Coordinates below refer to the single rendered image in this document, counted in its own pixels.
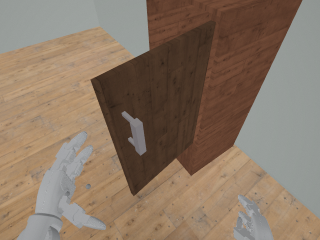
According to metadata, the left robot hand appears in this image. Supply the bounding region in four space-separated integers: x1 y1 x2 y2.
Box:
35 131 106 230

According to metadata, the right robot hand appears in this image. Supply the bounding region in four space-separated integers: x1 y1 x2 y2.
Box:
233 194 274 240

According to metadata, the cupboard door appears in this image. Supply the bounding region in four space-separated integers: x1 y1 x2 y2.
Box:
90 20 216 196

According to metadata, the left robot forearm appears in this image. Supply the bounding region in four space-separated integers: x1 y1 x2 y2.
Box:
16 213 63 240

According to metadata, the handle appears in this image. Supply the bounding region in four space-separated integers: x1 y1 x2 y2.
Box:
121 111 147 156

